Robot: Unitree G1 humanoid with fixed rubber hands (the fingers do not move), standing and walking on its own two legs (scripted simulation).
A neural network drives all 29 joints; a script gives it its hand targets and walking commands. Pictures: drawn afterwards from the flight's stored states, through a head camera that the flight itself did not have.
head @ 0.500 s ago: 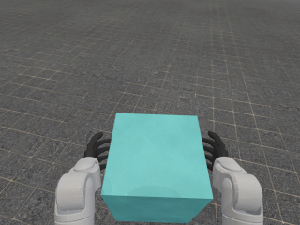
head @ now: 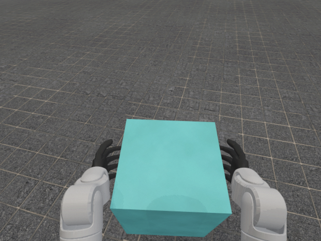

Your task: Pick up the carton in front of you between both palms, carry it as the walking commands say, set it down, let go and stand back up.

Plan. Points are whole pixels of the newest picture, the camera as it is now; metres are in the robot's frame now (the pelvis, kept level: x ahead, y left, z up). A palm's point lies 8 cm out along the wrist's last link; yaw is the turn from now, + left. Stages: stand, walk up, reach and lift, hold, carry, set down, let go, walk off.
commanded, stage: carry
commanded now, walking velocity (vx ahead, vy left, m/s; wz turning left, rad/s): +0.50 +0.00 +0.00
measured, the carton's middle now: (167, 181) +0.27 +0.00 +0.03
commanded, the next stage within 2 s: none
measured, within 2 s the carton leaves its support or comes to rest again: neither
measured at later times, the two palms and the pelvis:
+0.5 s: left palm (115, 92) +0.57 +0.18 +0.09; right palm (201, 89) +0.57 -0.12 +0.10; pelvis +0.32 +0.03 +0.00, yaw -2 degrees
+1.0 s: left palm (128, 58) +0.79 +0.16 +0.11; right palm (198, 58) +0.80 -0.14 +0.11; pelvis +0.54 +0.01 +0.01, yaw +1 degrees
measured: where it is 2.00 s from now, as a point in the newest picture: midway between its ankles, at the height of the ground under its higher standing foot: (162, 212)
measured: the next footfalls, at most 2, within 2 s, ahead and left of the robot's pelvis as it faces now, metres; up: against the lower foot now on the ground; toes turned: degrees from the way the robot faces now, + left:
left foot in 0.44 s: +0.46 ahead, +0.13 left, +0.00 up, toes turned +10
right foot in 0.82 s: +0.62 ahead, -0.08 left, +0.00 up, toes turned -12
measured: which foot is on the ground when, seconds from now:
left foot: up 0.00-0.42, down 0.44-1.00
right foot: down 0.00-0.44, up 0.46-0.80, down 0.82-1.00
